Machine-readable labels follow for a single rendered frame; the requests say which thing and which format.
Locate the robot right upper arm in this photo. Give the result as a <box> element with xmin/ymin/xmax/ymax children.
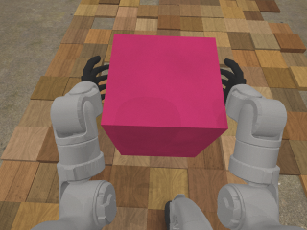
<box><xmin>217</xmin><ymin>183</ymin><xmax>306</xmax><ymax>230</ymax></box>

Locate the left robot forearm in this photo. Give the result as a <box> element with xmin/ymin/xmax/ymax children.
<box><xmin>50</xmin><ymin>80</ymin><xmax>106</xmax><ymax>207</ymax></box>

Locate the right robot hand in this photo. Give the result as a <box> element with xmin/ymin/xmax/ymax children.
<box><xmin>220</xmin><ymin>58</ymin><xmax>247</xmax><ymax>106</ymax></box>

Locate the left robot hand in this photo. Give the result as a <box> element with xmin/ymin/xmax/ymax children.
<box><xmin>81</xmin><ymin>56</ymin><xmax>109</xmax><ymax>100</ymax></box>

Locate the robot left upper arm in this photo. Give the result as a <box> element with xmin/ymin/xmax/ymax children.
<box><xmin>30</xmin><ymin>180</ymin><xmax>117</xmax><ymax>230</ymax></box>

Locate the right robot forearm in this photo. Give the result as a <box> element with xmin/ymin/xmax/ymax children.
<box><xmin>225</xmin><ymin>84</ymin><xmax>288</xmax><ymax>215</ymax></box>

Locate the carton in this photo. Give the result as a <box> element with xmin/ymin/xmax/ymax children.
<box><xmin>101</xmin><ymin>34</ymin><xmax>228</xmax><ymax>158</ymax></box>

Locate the robot right shin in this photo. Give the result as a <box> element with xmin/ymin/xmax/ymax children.
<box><xmin>169</xmin><ymin>194</ymin><xmax>185</xmax><ymax>230</ymax></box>

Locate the right robot thigh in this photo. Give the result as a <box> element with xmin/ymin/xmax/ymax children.
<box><xmin>169</xmin><ymin>197</ymin><xmax>213</xmax><ymax>230</ymax></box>

